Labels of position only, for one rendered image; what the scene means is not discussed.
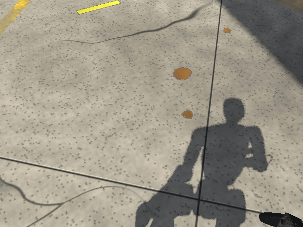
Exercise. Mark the right robot hand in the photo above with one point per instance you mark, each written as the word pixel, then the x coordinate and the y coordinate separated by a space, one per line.
pixel 280 220

